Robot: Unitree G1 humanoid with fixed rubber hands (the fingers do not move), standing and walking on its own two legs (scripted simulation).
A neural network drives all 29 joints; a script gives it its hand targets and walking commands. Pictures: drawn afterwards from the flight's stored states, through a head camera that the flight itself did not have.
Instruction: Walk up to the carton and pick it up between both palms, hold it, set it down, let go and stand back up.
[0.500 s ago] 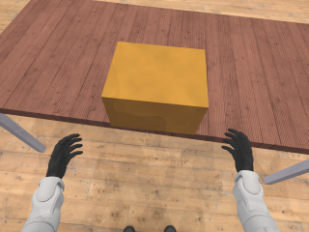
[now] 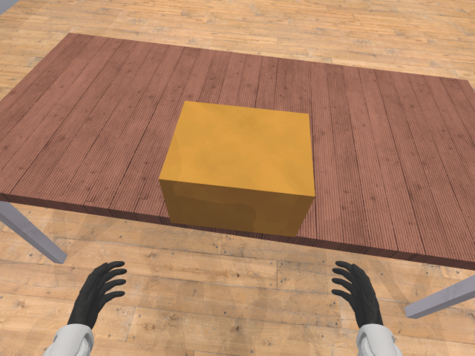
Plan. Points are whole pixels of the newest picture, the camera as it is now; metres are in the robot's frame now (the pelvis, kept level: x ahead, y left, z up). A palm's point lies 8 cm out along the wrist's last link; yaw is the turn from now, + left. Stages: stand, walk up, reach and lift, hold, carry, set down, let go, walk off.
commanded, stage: set down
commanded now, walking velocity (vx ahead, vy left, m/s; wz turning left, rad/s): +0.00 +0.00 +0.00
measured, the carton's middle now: (239, 168) +0.51 +0.02 -0.06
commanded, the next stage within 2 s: let go in 0.66 s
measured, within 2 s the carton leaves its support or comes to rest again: neither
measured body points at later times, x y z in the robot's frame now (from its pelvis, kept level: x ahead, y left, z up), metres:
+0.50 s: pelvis +0.01 +0.00 +0.00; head -0.01 +0.03 +0.45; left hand +0.15 +0.25 -0.08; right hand +0.17 -0.21 -0.08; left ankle -0.04 +0.12 -0.74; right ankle -0.03 -0.11 -0.74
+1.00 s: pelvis -0.02 +0.00 +0.00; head -0.01 +0.01 +0.45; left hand +0.15 +0.23 -0.09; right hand +0.15 -0.23 -0.09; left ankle -0.04 +0.12 -0.74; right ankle -0.03 -0.11 -0.74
